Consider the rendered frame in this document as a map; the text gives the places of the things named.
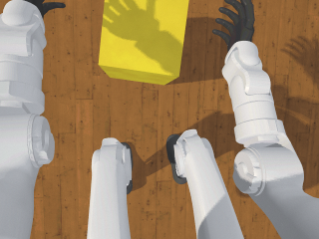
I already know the robot right hand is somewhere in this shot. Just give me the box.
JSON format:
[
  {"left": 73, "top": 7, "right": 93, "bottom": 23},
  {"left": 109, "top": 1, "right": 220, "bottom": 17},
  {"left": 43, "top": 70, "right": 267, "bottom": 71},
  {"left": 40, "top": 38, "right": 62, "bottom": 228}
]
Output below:
[{"left": 212, "top": 0, "right": 255, "bottom": 52}]

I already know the right robot upper arm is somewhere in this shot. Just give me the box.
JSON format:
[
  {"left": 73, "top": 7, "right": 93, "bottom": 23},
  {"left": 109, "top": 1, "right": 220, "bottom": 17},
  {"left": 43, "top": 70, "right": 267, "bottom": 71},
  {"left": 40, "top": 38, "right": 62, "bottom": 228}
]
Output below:
[{"left": 232, "top": 147, "right": 319, "bottom": 239}]

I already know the carton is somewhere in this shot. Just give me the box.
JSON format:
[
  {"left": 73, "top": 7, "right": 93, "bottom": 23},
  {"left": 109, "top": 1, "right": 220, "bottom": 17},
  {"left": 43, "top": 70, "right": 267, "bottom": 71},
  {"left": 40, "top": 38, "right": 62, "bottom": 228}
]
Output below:
[{"left": 98, "top": 0, "right": 189, "bottom": 86}]

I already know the left robot foot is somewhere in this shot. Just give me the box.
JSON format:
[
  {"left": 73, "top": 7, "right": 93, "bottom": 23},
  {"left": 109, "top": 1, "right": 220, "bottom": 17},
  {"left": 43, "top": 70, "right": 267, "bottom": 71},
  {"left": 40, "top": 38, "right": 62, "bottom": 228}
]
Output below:
[{"left": 121, "top": 142, "right": 134, "bottom": 195}]

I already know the left robot upper arm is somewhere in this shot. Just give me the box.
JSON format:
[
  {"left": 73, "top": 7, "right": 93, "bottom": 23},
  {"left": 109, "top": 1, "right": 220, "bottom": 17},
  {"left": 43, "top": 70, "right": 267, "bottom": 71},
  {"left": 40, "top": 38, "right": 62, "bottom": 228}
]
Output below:
[{"left": 0, "top": 114, "right": 55, "bottom": 239}]

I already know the right robot forearm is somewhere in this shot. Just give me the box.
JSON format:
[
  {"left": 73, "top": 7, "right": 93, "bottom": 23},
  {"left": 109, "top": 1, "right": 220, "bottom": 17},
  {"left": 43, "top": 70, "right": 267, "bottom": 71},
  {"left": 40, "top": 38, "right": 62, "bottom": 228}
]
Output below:
[{"left": 222, "top": 41, "right": 304, "bottom": 179}]

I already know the robot left hand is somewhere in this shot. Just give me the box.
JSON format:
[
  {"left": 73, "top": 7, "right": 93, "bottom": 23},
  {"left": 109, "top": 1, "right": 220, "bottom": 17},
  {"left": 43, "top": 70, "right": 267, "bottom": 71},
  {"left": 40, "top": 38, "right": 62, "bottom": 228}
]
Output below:
[{"left": 23, "top": 0, "right": 66, "bottom": 19}]

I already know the robot right shin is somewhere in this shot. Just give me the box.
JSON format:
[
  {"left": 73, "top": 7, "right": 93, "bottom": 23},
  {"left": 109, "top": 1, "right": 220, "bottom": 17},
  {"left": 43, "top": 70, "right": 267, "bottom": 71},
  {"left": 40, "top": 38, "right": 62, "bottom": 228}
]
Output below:
[{"left": 174, "top": 129, "right": 214, "bottom": 178}]

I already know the left robot forearm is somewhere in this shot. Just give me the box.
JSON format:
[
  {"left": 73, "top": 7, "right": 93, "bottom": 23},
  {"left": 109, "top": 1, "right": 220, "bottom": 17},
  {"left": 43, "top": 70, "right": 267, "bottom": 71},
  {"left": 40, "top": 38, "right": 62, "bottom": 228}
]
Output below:
[{"left": 0, "top": 0, "right": 47, "bottom": 116}]

